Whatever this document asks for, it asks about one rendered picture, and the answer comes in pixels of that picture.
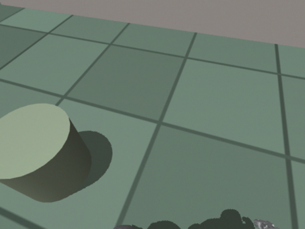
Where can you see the right robot hand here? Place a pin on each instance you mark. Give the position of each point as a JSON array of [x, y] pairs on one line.
[[261, 224]]

